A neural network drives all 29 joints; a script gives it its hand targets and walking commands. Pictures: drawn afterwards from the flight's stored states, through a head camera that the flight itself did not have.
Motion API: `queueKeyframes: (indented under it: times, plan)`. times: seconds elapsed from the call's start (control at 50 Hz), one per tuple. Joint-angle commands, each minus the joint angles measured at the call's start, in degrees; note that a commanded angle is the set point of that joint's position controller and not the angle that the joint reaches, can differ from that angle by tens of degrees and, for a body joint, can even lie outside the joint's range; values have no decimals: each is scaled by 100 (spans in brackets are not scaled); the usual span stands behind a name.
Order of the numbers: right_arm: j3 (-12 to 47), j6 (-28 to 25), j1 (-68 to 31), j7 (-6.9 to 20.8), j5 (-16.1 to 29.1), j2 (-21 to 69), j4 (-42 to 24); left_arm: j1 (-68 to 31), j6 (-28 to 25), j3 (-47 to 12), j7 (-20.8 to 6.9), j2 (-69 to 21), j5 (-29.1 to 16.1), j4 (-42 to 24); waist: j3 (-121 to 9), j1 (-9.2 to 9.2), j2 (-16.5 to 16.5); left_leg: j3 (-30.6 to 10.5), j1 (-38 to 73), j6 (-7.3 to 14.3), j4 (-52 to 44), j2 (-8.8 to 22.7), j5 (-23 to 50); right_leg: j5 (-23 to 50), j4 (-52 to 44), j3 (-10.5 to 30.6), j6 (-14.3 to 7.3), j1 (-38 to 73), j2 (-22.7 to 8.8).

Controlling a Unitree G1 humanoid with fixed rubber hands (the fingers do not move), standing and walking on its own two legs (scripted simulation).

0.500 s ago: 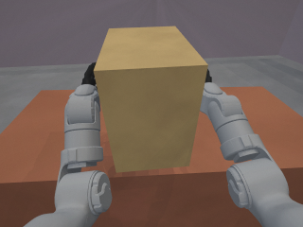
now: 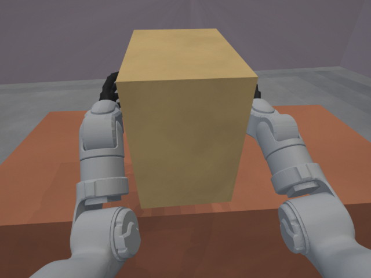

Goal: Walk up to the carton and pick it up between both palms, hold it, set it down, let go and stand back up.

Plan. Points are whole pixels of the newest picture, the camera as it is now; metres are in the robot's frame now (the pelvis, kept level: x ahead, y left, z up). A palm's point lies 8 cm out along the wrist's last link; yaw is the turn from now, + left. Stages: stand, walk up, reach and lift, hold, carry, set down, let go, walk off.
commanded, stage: hold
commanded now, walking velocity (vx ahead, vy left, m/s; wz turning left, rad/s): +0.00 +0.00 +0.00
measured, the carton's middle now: (181, 113) +0.40 +0.01 +0.24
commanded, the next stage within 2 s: none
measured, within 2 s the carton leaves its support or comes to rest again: neither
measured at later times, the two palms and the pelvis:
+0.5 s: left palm (111, 105) +0.37 +0.15 +0.28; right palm (250, 105) +0.37 -0.14 +0.27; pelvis +0.00 +0.00 +0.00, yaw +0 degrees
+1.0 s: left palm (106, 105) +0.36 +0.16 +0.28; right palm (247, 103) +0.36 -0.13 +0.28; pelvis +0.00 +0.00 +0.00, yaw +1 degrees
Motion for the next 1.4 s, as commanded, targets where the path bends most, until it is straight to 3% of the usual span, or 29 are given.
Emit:
queueKeyframes:
  times: [0.0,0.12,0.24,0.3,0.34,0.4,0.5,0.54,0.6,0.66,0.76,0.8,0.84,0.9,0.98,1.0,1.02,1.1,1.14,1.16,1.24,1.3,1.36,1.38]
  plan:
    - [1544,-132,-4657,521,732,3777,-1559,-3983,-493,-2350,-873,-3101,-1048,-396,-1593,35,179,228,437,3,-157,-647,1398,1044,-224,92,318,112,513]
    - [1597,-169,-4792,521,782,3870,-1669,-4232,-580,-2538,-838,-3222,-1220,-540,-1903,9,250,183,405,-36,-111,-621,1417,859,-203,60,259,80,543]
    - [1199,-145,-4641,599,523,3650,-1160,-4364,-580,-2499,-808,-3164,-1141,-289,-1662,-115,382,152,239,-23,-279,-572,800,324,-215,52,208,-86,501]
    - [1266,-131,-4504,580,602,3626,-1177,-4225,-575,-2593,-794,-3220,-1201,-326,-1716,-188,465,186,474,-100,-183,-591,1225,683,-218,50,234,-28,500]
    - [1347,-135,-4608,544,675,3560,-1312,-4029,-524,-2440,-840,-3141,-1117,-135,-1691,-107,356,190,459,-80,-115,-598,1488,979,-194,24,254,131,518]
    - [1590,-144,-4758,494,782,3700,-1596,-4005,-538,-2374,-869,-3085,-1096,-379,-2050,9,176,211,490,-55,-45,-660,1649,1265,-128,64,341,352,499]
    - [1813,-143,-4749,488,1006,3799,-1953,-4052,-560,-2628,-791,-3200,-1262,-724,-2044,21,235,172,601,-93,48,-638,2006,1562,-115,100,321,215,536]
    - [1723,-73,-4677,473,951,3798,-1832,-4094,-526,-2586,-778,-3180,-1241,-652,-1856,-42,206,156,571,-109,55,-643,1866,1414,-132,81,320,168,519]
    - [1636,-36,-4644,484,858,3741,-1583,-3927,-467,-2246,-825,-2960,-1104,-390,-1565,119,-27,187,451,11,-164,-623,1321,952,-241,73,354,97,508]
    - [1587,-64,-4601,514,824,3736,-1514,-3999,-493,-2225,-866,-2962,-1049,-448,-1582,154,58,189,363,13,-199,-620,1408,976,-199,64,339,137,496]
    - [1476,-69,-4742,519,734,3744,-1372,-4253,-499,-2353,-900,-3064,-1109,-311,-1535,8,206,196,424,-43,-148,-612,1279,780,-248,62,274,0,519]
    - [1362,-74,-4644,520,699,3723,-1320,-4305,-518,-2483,-903,-3133,-1176,-309,-1615,-128,265,185,431,-64,-147,-605,1281,732,-233,66,251,-49,516]
    - [1463,-97,-4560,507,732,3746,-1619,-4188,-563,-2628,-885,-3256,-1280,-565,-1984,-180,312,143,621,-116,-4,-604,1691,1235,-155,57,268,92,537]
    - [1447,-85,-4584,448,782,3634,-1578,-4113,-521,-2690,-865,-3306,-1225,-520,-1894,-260,482,119,762,-205,77,-580,1759,1112,-156,72,254,40,553]
    - [1253,-39,-4388,518,654,3481,-1132,-3885,-461,-2343,-895,-3093,-983,-178,-1334,-84,323,146,304,-106,-186,-557,1172,629,-280,85,250,10,502]
    - [1205,-46,-4372,549,599,3519,-1018,-3981,-477,-2316,-910,-3054,-943,-173,-1305,-137,356,146,204,-92,-261,-563,945,406,-286,85,249,15,491]
    - [1205,-77,-4607,578,584,3603,-1164,-4124,-490,-2306,-911,-3073,-972,-112,-1390,-47,379,174,84,-71,-300,-582,832,297,-277,73,229,1,472]
    - [1492,-230,-5062,637,777,3861,-1699,-4479,-649,-2573,-750,-3351,-1241,-507,-2162,76,307,156,434,-57,-35,-604,1518,917,-92,31,255,-4,524]
    - [1627,-245,-5048,593,908,3807,-1798,-4405,-636,-2720,-682,-3379,-1315,-685,-2180,40,419,164,654,-104,116,-616,2020,1386,-84,97,264,134,537]
    - [1695,-211,-4930,564,964,3766,-1788,-4166,-601,-2648,-665,-3293,-1302,-574,-2114,43,290,145,805,-106,126,-587,2088,1447,-108,112,286,127,547]
    - [1446,-63,-4584,548,723,3616,-1061,-3721,-475,-2015,-830,-2931,-891,174,-1287,169,-65,213,216,92,-246,-588,978,632,-316,113,328,41,468]
    - [1252,-164,-4861,605,585,3697,-1182,-4231,-574,-2155,-871,-3049,-1057,30,-1640,106,5,207,-22,100,-348,-577,639,275,-259,57,262,47,458]
    - [1461,-219,-5170,561,741,3948,-1697,-4515,-698,-2417,-802,-3227,-1283,-259,-2164,73,-22,197,356,68,-55,-623,1282,1008,-169,100,294,64,478]
    - [1548,-212,-5063,524,820,3959,-1755,-4485,-720,-2565,-787,-3275,-1351,-435,-2272,-27,102,185,544,17,57,-637,1670,1451,-93,138,296,94,472]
